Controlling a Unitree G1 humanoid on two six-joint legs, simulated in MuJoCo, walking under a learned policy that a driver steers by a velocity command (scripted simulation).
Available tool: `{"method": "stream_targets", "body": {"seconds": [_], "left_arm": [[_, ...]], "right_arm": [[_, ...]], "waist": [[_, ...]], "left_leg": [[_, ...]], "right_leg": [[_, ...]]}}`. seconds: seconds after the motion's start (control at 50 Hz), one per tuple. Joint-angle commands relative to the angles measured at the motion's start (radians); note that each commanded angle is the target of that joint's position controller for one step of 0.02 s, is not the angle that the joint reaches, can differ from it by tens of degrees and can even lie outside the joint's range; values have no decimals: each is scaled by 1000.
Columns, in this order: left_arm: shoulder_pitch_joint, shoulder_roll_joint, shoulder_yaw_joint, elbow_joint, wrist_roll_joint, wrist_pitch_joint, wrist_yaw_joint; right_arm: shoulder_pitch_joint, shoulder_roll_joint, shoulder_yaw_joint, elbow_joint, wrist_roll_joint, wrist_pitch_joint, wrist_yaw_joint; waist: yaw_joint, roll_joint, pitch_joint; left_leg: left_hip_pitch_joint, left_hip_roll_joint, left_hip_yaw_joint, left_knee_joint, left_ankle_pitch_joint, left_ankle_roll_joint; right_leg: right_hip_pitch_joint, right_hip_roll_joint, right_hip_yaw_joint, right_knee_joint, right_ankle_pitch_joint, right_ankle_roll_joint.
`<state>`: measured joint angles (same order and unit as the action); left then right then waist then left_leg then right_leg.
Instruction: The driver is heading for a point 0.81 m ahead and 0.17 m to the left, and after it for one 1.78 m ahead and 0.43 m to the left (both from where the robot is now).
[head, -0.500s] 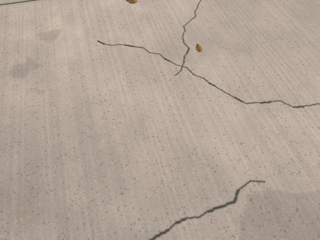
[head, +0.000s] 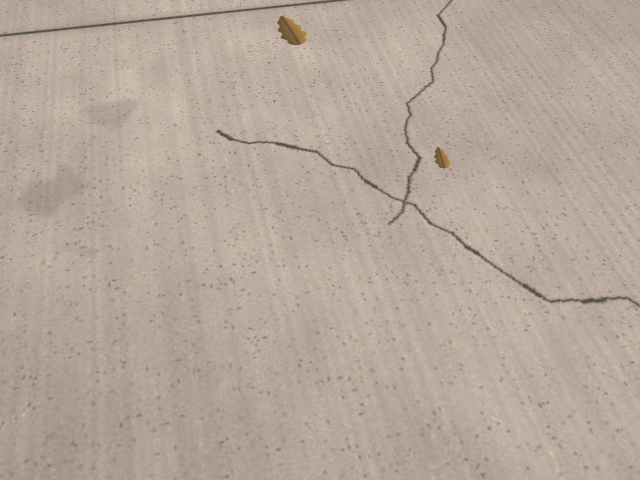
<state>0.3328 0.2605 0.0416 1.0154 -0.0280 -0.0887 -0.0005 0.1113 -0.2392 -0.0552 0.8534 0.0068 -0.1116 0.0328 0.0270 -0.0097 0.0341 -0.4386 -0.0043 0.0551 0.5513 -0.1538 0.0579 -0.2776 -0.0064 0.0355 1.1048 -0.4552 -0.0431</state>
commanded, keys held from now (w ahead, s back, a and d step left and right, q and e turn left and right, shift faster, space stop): w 0.56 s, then w+q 0.44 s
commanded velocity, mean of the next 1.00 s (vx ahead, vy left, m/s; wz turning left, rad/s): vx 0.50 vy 0.00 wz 0.14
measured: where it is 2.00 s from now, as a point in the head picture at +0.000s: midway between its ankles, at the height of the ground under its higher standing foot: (302, 306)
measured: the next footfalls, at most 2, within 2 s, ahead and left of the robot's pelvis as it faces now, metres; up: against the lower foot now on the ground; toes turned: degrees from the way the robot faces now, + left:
right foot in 0.48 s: +0.44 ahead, -0.14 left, +0.00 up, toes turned -3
left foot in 1.04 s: +0.73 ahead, +0.12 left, +0.00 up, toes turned +15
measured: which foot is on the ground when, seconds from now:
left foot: down 0.00-0.50, up 0.52-1.00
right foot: up 0.00-0.46, down 0.48-1.00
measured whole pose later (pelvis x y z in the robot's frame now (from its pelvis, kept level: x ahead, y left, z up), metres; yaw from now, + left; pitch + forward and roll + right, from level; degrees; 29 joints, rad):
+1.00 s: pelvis +0.56 -0.02 +0.00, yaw +11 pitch +2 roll -2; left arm 0.32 0.25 0.07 0.99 -0.01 -0.06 0.02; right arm 0.07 -0.23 -0.06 0.80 0.02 -0.05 0.05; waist 0.06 0.02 0.01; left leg -0.60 0.05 0.06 0.61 -0.07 0.09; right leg 0.12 0.00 -0.24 0.26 -0.41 0.02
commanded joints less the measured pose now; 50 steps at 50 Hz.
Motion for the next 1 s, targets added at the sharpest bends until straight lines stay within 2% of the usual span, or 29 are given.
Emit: {"method": "stream_targets", "body": {"seconds": [0.02, 0.04, 0.06, 0.08, 0.12, 0.18, 0.26, 0.36, 0.4, 0.42, 0.44, 0.46, 0.48, 0.5, 0.52, 0.54, 0.56, 0.58, 0.6, 0.64, 0.68, 0.74, 0.8, 0.84, 0.9, 0.94, 0.98, 1.0], "left_arm": [[-58, 113, 29, -82, 3, -33, 9], [-37, 95, 31, -78, 6, -18, 8], [-21, 71, 30, -74, 6, -5, 8], [-17, 57, 29, -72, 7, 5, 9], [-72, 57, 33, -92, 14, 15, 12], [-180, 55, 35, -129, 23, 13, 9], [-316, 34, 25, -166, 18, 4, -4], [-439, 38, 17, -217, 8, -8, -29], [-436, 54, 20, -228, 6, -16, -40], [-402, 70, 27, -223, 5, -19, -43], [-333, 95, 40, -206, 7, -21, -42], [-183, 134, 63, -159, 9, -20, -37], [10, 198, 86, -111, 20, -19, -28], [127, 292, 108, -84, 29, -12, -24], [125, 212, 81, -81, 18, -8, -24], [30, 160, 65, -97, 12, -9, -22], [-56, 120, 53, -121, 16, -10, -20], [-122, 86, 43, -130, 27, -13, -23], [-152, 56, 33, -130, 37, -20, -25], [-142, 63, 36, -109, 40, -29, -26], [-115, 95, 45, -91, 44, -36, -15], [-89, 111, 49, -79, 45, -35, 2], [-84, 115, 46, -81, 41, -33, 13], [-43, 123, 46, -69, 36, -28, 18], [16, 134, 51, -49, 28, -7, 21], [22, 148, 57, -49, 22, 12, 23], [-10, 178, 65, -67, 17, 27, 31], [-24, 192, 69, -76, 17, 35, 36]], "right_arm": [[112, -116, -27, -13, -12, -5, -1], [100, -93, -20, -8, -20, -7, 2], [109, -88, -20, 1, -18, -10, 3], [125, -95, -22, 11, -14, -12, 1], [154, -125, -29, 27, -13, -13, -10], [200, -134, -31, 47, -9, -2, -28], [257, -144, -30, 71, -1, 4, -38], [332, -152, -37, 118, 6, 24, -44], [324, -163, -43, 124, 10, 34, -49], [308, -171, -46, 122, 10, 38, -50], [286, -180, -49, 117, 10, 42, -51], [266, -167, -43, 111, 10, 47, -51], [263, -140, -28, 92, -2, 47, -51], [384, -15, 9, 79, -9, 26, -38], [352, -61, 2, 91, 12, -2, -32], [258, -135, -18, 61, 39, -19, -27], [187, -145, -19, 43, 42, -25, -32], [159, -136, -25, 42, 32, -18, -39], [178, -126, -33, 49, 24, 0, -44], [221, -72, -28, 62, 25, 32, -47], [189, -69, -31, 46, 24, 48, -51], [114, -75, -36, 18, 16, 49, -46], [28, -59, -30, -11, 13, 42, -29], [-47, -41, -18, -41, 11, 42, -17], [-125, -34, -9, -89, 13, 44, 2], [-152, -41, -10, -124, 15, 45, 18], [-114, -71, -24, -141, 16, 47, 30], [-43, -100, -39, -135, 17, 50, 33]], "waist": [[-56, 59, -106], [-26, 77, -99], [-14, 84, -93], [-7, 81, -80], [-8, 66, -44], [-31, 59, -12], [-72, 67, 22], [-104, 70, 64], [-83, 81, 53], [-59, 94, 29], [-17, 112, -19], [58, 104, -105], [126, 46, -243], [81, -201, -391], [97, -219, -442], [88, -172, -277], [61, -89, -186], [26, -35, -110], [-11, -48, -85], [-39, -69, -59], [-43, -55, -24], [-28, -38, -3], [-5, -39, 14], [26, -27, 38], [55, -15, 66], [50, -26, 68], [6, -67, 18], [-39, -91, -32]], "left_leg": [[399, 279, -387, -306, 100, 163], [340, 254, -333, -336, 132, 157], [311, 243, -304, -362, 150, 164], [292, 236, -273, -381, 176, 172], [287, 234, -233, -412, 210, 180], [317, 220, -183, -433, 222, 166], [331, 189, -115, -449, 184, 136], [487, 248, -116, -392, 217, 134], [539, 273, -120, -343, 298, 121], [549, 274, -115, -304, 402, 110], [544, 262, -100, -225, 575, 97], [501, 214, -62, -58, 687, 72], [309, 161, -27, 212, 515, 37], [-112, -22, -16, 619, -53, -40], [-252, -45, -161, 784, -411, -35], [-345, 20, -169, 830, -367, -14], [-329, 79, -139, 788, -271, -4], [-282, 116, -126, 715, -205, -6], [-211, 148, -137, 661, -161, -4], [-148, 162, -142, 611, -129, -8], [-196, 161, -157, 559, -58, -19], [-281, 142, -182, 417, 109, -30], [-246, 122, -123, 242, 258, -29], [-248, 115, -85, 164, 288, -24], [-313, 104, -55, 93, 225, -8], [-320, 86, -19, 69, 129, 12], [-207, 30, 42, 66, 24, 45], [-101, -10, 70, 74, -23, 67]], "right_leg": [[-398, -115, 38, 118, 137, -21], [-342, -136, 44, 84, 171, -21], [-316, -141, 40, 54, 185, -17], [-316, -145, 32, 25, 195, -10], [-376, -151, 26, -54, 267, 6], [-448, -147, 18, -221, 419, 28], [-403, -107, -24, -440, 573, 29], [-439, -81, -32, -560, 510, 4], [-408, -69, -38, -589, 437, -20], [-341, -49, -53, -599, 403, -34], [-223, -14, -83, -605, 381, -51], [-16, 18, -108, -621, 401, -78], [301, -100, 24, -579, 422, -135], [690, -357, 498, -644, 283, -304], [717, -394, 714, -790, 180, -326], [590, -357, 563, -804, 166, -269], [433, -317, 421, -824, 220, -231], [279, -284, 316, -861, 294, -207], [185, -252, 240, -895, 327, -183], [92, -238, 158, -954, 353, -181], [73, -239, 89, -990, 401, -184], [123, -229, -3, -1001, 479, -160], [134, -200, -107, -1011, 507, -124], [178, -212, -140, -1013, 512, -116], [325, -254, -170, -963, 581, -111], [397, -281, -188, -900, 701, -100], [421, -287, -221, -779, 1032, -77], [417, -283, -235, -664, 1194, -65]]}}
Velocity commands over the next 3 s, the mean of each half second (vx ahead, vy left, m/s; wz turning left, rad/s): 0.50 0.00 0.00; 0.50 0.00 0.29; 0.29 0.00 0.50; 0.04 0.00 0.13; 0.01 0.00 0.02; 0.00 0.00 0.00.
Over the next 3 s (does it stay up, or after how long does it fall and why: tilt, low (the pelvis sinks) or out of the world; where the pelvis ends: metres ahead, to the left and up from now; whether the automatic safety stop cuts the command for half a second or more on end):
stays up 0.85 0.09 0.01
